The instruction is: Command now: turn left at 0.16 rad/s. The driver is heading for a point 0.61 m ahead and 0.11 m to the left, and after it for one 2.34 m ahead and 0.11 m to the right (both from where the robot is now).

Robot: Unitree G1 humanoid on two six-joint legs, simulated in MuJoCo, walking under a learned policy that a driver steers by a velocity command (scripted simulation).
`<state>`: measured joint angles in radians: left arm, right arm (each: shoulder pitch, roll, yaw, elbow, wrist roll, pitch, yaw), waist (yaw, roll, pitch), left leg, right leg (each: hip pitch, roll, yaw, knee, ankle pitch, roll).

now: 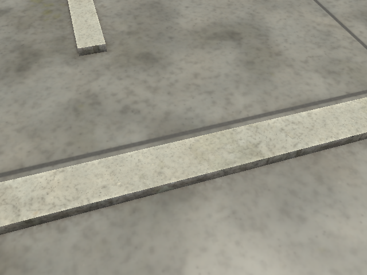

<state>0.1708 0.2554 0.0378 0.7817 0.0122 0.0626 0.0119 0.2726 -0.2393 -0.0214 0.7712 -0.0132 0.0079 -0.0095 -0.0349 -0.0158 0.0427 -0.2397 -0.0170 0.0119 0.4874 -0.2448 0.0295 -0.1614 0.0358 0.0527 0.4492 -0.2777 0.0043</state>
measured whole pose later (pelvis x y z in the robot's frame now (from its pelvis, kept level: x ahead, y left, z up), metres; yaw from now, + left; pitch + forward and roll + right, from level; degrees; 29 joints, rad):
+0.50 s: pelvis +0.08 +0.07 +0.00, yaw +16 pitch +0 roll -1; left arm 0.28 0.30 0.05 0.84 0.04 -0.04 -0.02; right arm 0.26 -0.29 -0.06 0.75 -0.02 -0.01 0.04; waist 0.02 -0.04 0.03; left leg -0.28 -0.06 0.02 0.55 -0.28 0.09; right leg -0.33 -0.05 -0.03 1.03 -0.40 -0.03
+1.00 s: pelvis +0.35 +0.13 -0.02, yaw +8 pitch +0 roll -1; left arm 0.16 0.28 0.04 0.82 0.02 -0.04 -0.03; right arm 0.35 -0.24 -0.01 0.91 -0.03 -0.07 -0.01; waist -0.01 0.01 0.06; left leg -0.17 -0.05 0.03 1.14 -0.40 0.05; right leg -0.42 0.13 -0.08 0.58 -0.18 -0.16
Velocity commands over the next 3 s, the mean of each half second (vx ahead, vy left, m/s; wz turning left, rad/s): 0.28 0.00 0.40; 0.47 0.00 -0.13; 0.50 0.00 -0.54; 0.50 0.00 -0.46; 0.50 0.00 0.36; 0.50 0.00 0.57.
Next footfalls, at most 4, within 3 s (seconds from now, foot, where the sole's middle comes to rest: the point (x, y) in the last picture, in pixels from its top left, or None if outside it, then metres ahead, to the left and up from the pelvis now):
0.40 left None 0.10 0.15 -0.78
0.92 right None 0.47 0.11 -0.78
1.36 left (95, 201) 0.76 0.33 -0.72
1.76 right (172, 187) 0.82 0.03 -0.73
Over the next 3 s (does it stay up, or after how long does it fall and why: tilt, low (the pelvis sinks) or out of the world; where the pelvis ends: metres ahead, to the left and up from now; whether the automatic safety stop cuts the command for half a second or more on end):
stays up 1.32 -0.17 0.00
